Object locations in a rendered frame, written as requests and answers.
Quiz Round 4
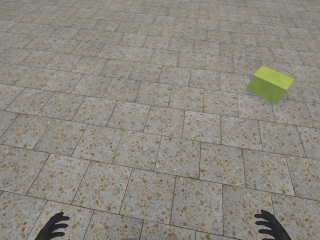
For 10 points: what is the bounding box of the robot left hand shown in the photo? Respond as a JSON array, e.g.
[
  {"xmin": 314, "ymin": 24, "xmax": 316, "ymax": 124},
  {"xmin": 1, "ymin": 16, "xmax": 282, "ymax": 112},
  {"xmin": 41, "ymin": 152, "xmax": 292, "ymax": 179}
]
[{"xmin": 35, "ymin": 211, "xmax": 70, "ymax": 240}]

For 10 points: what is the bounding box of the carton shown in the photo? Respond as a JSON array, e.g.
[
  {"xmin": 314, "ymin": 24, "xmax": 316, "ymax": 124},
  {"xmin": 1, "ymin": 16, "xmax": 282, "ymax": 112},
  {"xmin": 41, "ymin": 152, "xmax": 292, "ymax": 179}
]
[{"xmin": 246, "ymin": 66, "xmax": 295, "ymax": 105}]

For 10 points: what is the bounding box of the robot right hand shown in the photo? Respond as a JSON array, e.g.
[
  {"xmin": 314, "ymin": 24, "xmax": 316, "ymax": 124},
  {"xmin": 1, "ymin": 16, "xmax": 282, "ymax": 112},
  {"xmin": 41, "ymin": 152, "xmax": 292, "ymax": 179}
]
[{"xmin": 254, "ymin": 209, "xmax": 291, "ymax": 240}]

